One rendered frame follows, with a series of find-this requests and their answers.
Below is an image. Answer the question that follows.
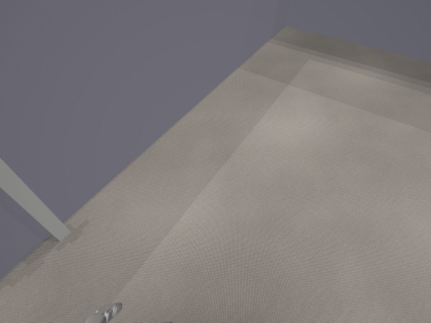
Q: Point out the left robot hand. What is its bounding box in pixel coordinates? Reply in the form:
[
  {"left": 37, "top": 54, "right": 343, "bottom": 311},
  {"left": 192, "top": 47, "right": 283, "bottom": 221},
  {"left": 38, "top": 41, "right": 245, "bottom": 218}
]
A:
[{"left": 86, "top": 302, "right": 122, "bottom": 323}]

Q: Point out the panel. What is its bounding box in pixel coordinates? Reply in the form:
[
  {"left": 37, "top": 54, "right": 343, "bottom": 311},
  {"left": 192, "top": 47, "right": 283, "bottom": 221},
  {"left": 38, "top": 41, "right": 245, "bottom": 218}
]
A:
[{"left": 0, "top": 158, "right": 71, "bottom": 241}]

